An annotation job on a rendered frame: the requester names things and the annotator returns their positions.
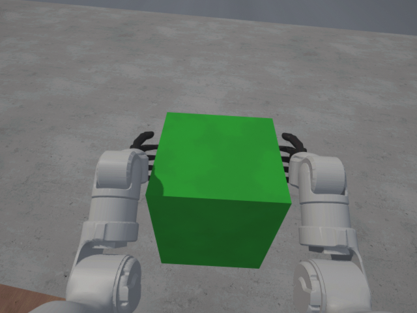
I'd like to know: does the left robot upper arm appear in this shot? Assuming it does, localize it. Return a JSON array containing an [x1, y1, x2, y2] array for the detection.
[[28, 254, 141, 313]]

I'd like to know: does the robot left forearm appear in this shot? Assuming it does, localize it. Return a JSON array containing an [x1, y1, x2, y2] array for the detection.
[[66, 149, 149, 298]]

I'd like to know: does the right robot hand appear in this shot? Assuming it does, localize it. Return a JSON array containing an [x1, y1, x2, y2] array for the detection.
[[279, 133, 307, 183]]

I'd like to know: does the right robot upper arm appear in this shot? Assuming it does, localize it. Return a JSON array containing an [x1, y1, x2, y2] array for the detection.
[[293, 259, 393, 313]]

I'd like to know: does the left robot hand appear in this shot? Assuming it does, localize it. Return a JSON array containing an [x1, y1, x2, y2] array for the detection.
[[130, 131, 158, 181]]

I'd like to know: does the robot right forearm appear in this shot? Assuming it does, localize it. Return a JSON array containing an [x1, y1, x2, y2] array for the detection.
[[289, 152, 372, 306]]

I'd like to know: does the carton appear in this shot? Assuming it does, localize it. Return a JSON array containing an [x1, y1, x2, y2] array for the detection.
[[145, 112, 292, 269]]

